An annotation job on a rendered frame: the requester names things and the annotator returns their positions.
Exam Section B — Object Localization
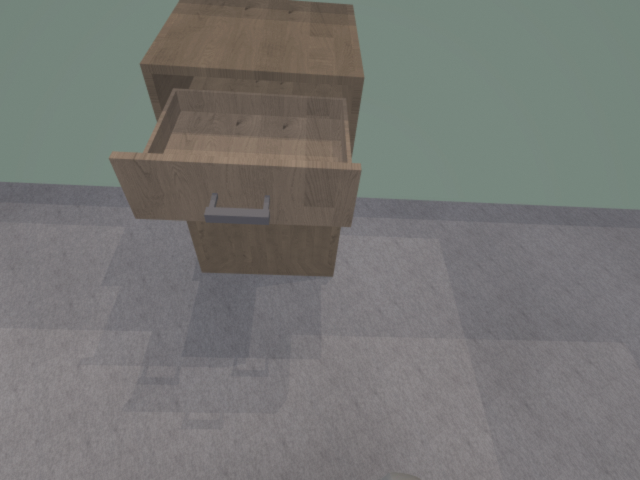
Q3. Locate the cabinet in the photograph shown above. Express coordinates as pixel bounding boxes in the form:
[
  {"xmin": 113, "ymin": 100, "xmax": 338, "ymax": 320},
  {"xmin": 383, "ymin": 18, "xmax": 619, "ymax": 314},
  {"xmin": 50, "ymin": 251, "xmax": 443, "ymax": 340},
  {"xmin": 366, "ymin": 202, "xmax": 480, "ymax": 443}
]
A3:
[{"xmin": 140, "ymin": 0, "xmax": 364, "ymax": 277}]

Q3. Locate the handle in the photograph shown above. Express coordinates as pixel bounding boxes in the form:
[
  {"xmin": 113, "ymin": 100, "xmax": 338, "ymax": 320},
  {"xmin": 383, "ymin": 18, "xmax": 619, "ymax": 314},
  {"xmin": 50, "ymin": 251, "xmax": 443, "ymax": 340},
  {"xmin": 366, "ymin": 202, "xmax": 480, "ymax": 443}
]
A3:
[{"xmin": 204, "ymin": 193, "xmax": 270, "ymax": 225}]

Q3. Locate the drawer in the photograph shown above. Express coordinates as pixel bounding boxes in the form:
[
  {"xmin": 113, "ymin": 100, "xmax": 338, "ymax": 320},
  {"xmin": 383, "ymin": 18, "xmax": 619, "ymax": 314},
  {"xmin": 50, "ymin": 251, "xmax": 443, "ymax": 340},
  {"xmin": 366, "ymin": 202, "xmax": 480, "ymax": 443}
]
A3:
[{"xmin": 109, "ymin": 88, "xmax": 362, "ymax": 227}]

